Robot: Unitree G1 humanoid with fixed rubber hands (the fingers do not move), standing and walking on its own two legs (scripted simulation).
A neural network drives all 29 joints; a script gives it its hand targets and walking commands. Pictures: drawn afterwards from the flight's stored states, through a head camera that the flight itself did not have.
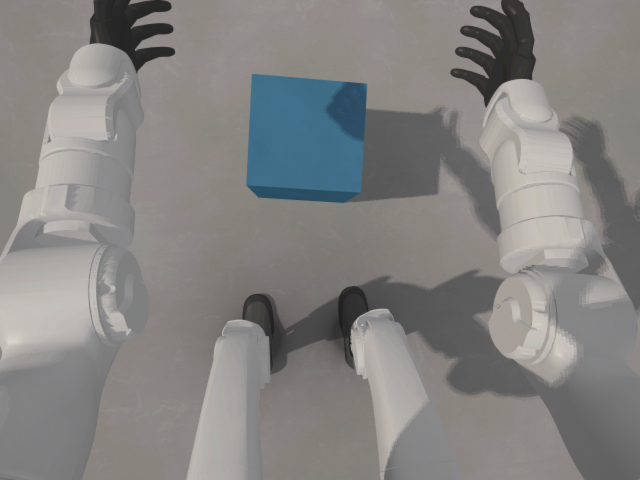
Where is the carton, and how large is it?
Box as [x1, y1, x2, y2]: [246, 74, 366, 202]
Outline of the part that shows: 252,74 246,185 259,197 343,202 359,193 361,182 366,84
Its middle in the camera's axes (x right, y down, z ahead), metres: -0.04 -0.20 +0.83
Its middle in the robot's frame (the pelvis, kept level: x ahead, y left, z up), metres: +0.54 -0.02 -0.53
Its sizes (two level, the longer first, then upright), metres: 0.210 0.200 0.250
